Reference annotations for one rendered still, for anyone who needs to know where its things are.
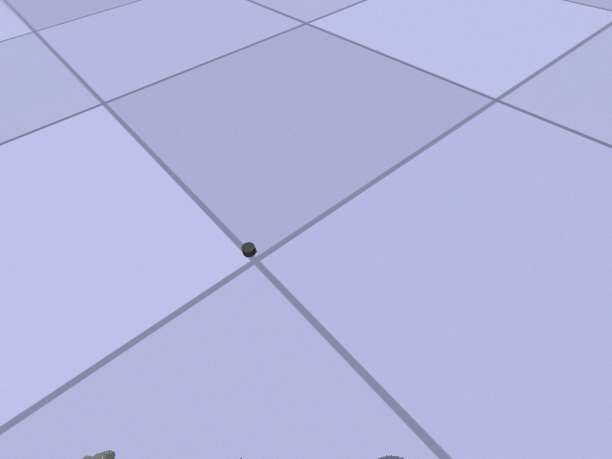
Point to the tin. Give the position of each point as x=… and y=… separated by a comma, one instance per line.
x=248, y=249

